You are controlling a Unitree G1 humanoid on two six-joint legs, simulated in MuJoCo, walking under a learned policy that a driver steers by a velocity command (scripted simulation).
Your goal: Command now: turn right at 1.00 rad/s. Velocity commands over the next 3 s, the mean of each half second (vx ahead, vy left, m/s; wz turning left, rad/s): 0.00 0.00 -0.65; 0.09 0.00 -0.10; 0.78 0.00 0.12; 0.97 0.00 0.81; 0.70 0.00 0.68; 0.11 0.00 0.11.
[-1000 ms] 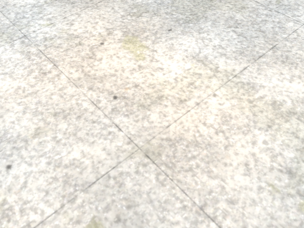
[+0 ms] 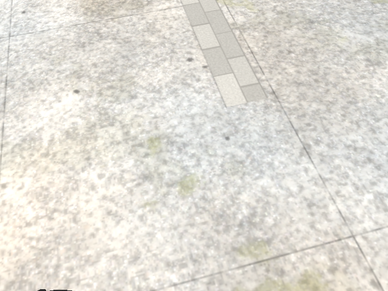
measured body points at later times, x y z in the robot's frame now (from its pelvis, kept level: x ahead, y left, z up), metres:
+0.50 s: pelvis +0.03 +0.01 +0.01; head +0.06 +0.03 +0.46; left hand +0.23 +0.23 -0.11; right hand +0.08 -0.29 -0.08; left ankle +0.07 +0.10 -0.72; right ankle +0.00 -0.09 -0.72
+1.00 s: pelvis +0.06 +0.01 +0.02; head +0.05 +0.02 +0.47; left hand +0.19 +0.25 -0.11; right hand +0.06 -0.27 -0.10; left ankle +0.07 +0.10 -0.70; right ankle -0.03 -0.08 -0.72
